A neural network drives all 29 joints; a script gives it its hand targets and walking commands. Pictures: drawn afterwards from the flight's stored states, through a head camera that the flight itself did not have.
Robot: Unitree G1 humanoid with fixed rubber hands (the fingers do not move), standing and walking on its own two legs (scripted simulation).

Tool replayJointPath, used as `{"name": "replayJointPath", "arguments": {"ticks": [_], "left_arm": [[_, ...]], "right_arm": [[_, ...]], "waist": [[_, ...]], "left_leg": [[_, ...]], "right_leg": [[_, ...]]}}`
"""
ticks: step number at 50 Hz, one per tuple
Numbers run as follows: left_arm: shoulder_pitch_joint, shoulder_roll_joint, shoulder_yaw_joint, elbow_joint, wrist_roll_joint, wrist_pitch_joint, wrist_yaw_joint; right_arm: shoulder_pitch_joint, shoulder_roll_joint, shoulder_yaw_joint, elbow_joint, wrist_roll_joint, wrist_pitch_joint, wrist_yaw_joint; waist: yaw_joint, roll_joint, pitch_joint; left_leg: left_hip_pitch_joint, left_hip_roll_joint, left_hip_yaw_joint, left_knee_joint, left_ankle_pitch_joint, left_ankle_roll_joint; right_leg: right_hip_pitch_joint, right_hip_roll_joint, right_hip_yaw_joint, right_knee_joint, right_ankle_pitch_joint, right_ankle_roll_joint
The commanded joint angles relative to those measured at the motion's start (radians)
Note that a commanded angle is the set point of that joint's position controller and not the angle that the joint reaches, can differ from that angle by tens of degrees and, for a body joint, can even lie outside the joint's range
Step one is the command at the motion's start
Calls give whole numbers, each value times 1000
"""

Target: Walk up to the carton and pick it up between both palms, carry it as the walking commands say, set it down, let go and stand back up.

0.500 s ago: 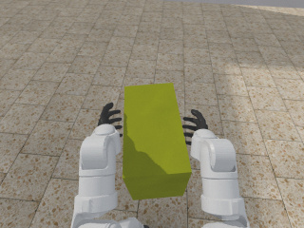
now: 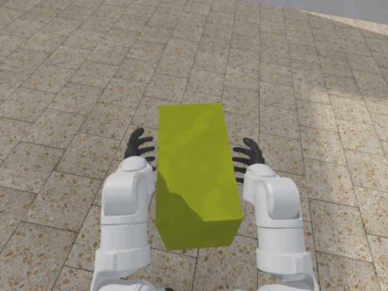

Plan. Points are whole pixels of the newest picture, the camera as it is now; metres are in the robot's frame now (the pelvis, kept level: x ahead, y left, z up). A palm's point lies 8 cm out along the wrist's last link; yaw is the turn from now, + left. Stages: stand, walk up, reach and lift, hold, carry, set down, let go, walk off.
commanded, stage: carry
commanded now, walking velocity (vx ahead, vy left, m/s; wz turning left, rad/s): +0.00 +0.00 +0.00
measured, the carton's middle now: (194, 175) +0.36 +0.03 -0.01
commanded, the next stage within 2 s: none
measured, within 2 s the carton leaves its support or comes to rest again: neither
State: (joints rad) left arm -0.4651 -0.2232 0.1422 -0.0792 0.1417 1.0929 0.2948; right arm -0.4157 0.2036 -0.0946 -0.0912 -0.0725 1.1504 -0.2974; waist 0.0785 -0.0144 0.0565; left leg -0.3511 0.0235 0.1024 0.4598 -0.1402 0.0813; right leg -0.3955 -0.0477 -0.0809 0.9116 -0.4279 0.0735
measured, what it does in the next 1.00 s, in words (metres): steps on the spot: right foot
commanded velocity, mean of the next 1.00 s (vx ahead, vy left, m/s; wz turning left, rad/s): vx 0.00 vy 0.00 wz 0.00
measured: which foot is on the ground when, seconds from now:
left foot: down 0.00-1.00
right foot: up 0.00-0.36, down 0.38-1.00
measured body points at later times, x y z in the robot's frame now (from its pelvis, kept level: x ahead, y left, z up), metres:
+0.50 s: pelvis -0.07 -0.02 -0.01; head -0.07 -0.02 +0.44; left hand +0.26 +0.10 +0.09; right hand +0.25 -0.14 +0.07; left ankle +0.07 +0.06 -0.74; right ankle -0.04 -0.11 -0.74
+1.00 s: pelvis -0.06 -0.03 -0.01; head -0.07 -0.03 +0.44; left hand +0.26 +0.08 +0.08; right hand +0.25 -0.15 +0.07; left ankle +0.07 +0.06 -0.74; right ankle -0.04 -0.11 -0.74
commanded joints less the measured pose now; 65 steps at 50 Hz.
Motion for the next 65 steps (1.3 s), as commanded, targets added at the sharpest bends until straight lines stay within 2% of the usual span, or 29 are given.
{"name": "replayJointPath", "arguments": {"ticks": [1,4,8,11,14,17,18,19,20,21,24,26,30,35,39,41,43,44,46,48,49,51,53,54,57,58,62,64,65], "left_arm": [[-259,-1157,-600,-40,-382,35,-211],[-255,-1158,-580,-25,-361,44,-207],[-237,-1149,-544,4,-337,50,-206],[-222,-1147,-527,15,-326,50,-204],[-223,-1134,-502,31,-317,50,-206],[-192,-1142,-479,60,-313,49,-217],[-200,-1133,-476,51,-308,48,-218],[-197,-1128,-459,70,-303,48,-223],[-195,-1129,-458,73,-306,43,-226],[-195,-1133,-460,62,-309,41,-231],[-217,-1130,-465,76,-303,49,-238],[-241,-1134,-467,33,-316,51,-236],[-201,-1120,-445,79,-298,63,-232],[-191,-1106,-415,123,-282,54,-232],[-215,-1123,-445,45,-320,49,-226],[-218,-1127,-458,23,-327,56,-223],[-215,-1117,-445,56,-314,53,-223],[-194,-1057,-391,184,-258,43,-229],[-239,-1106,-443,76,-304,27,-233],[-216,-1066,-393,192,-266,9,-242],[-259,-1124,-458,39,-331,4,-238],[-210,-1089,-405,156,-290,-4,-239],[-233,-1101,-443,84,-312,-13,-240],[-252,-1123,-473,-3,-346,-10,-236],[-201,-1080,-426,79,-317,-6,-232],[-212,-1102,-467,22,-332,-1,-235],[-211,-1071,-441,30,-321,-6,-232],[-203,-1045,-408,131,-283,-17,-242],[-216,-1051,-408,112,-288,-29,-246]], "right_arm": [[-464,975,360,-251,245,-78,187],[-508,985,377,-260,262,-71,195],[-547,999,409,-265,282,-61,201],[-551,1008,416,-263,290,-61,204],[-538,1022,429,-223,289,-51,205],[-553,1015,441,-235,292,-54,203],[-553,1029,446,-213,293,-49,206],[-583,1035,464,-218,300,-48,205],[-579,1035,466,-207,297,-50,205],[-586,1039,476,-220,306,-52,207],[-583,1047,456,-171,305,-46,211],[-596,1057,463,-199,322,-42,210],[-596,1047,462,-182,326,-30,212],[-594,1038,446,-141,324,-36,218],[-590,1047,449,-209,347,-42,209],[-575,1051,451,-220,352,-38,208],[-569,1033,427,-192,331,-42,208],[-514,983,362,-29,271,-47,218],[-552,1023,403,-136,309,-65,221],[-557,974,358,-52,272,-87,227],[-615,1019,420,-232,333,-97,219],[-593,974,376,-145,292,-109,216],[-550,1003,398,-149,297,-107,216],[-569,1033,435,-237,336,-104,211],[-509,998,396,-153,299,-96,204],[-480,1035,420,-165,305,-88,207],[-487,1013,408,-164,304,-91,206],[-460,985,363,-50,255,-101,215],[-497,992,378,-87,269,-115,217]], "waist": [[-92,141,-596],[-91,136,-560],[-92,132,-546],[-95,159,-573],[-91,139,-579],[-80,126,-554],[-77,69,-531],[-77,-38,-505],[-78,-72,-501],[-75,-77,-487],[-75,-30,-472],[-74,9,-468],[-68,-19,-456],[-69,-33,-452],[-78,16,-498],[-78,51,-508],[-78,75,-511],[-76,95,-500],[-78,87,-484],[-74,62,-469],[-76,48,-493],[-72,42,-496],[-73,45,-492],[-75,34,-502],[-75,14,-515],[-73,33,-519],[-74,8,-525],[-75,22,-516],[-75,15,-517]], "left_leg": [[466,252,-183,-133,324,-58],[385,247,-214,-205,156,-69],[337,251,-248,-265,-53,-33],[352,239,-231,-270,-93,-22],[288,219,-201,-263,-233,-6],[205,159,-170,-246,-293,-34],[198,124,-148,-204,-259,-57],[198,102,-132,-112,-163,-50],[226,76,-109,-50,-38,-47],[222,60,-98,-7,-15,-37],[204,75,-147,16,-87,-20],[192,91,-159,-21,-86,-14],[162,80,-140,5,-110,-18],[176,77,-118,28,-58,-21],[218,119,-167,-43,-49,-12],[234,149,-198,-91,-93,-9],[219,182,-234,-140,-149,-9],[205,180,-230,-150,-184,-11],[187,179,-223,-159,-201,-21],[186,162,-195,-126,-176,-28],[200,163,-199,-132,-171,-26],[180,153,-185,-105,-144,-26],[186,146,-167,-76,-80,-28],[190,134,-155,-61,-59,-29],[201,126,-143,-39,-7,-22],[208,134,-150,-43,15,-23],[212,137,-149,-38,41,-17],[221,129,-138,-37,25,-19],[216,133,-140,-37,25,-19]], "right_leg": [[-79,2,21,18,-19,-24],[-27,15,19,-28,-6,-33],[38,28,19,-144,-21,-52],[87,35,17,-248,-11,-70],[182,48,-10,-378,29,-89],[251,22,37,-514,66,-127],[229,-28,110,-561,38,-145],[177,-81,190,-598,23,-151],[119,-107,215,-605,56,-155],[74,-117,222,-609,68,-158],[25,-119,229,-619,-23,-169],[32,-106,205,-607,9,-164],[27,-105,234,-641,-42,-160],[27,-114,229,-629,42,-162],[64,-86,188,-560,142,-152],[59,-66,170,-532,106,-150],[68,-46,161,-513,78,-140],[69,-43,164,-521,61,-135],[66,-37,167,-529,39,-134],[50,-45,179,-551,51,-129],[66,-39,168,-540,47,-138],[80,-50,182,-548,75,-136],[84,-64,196,-555,135,-137],[99,-65,189,-551,155,-140],[124,-81,191,-535,270,-143],[122,-84,187,-524,297,-140],[138,-90,185,-517,331,-137],[123,-88,187,-524,322,-137],[129,-87,191,-527,326,-138]]}}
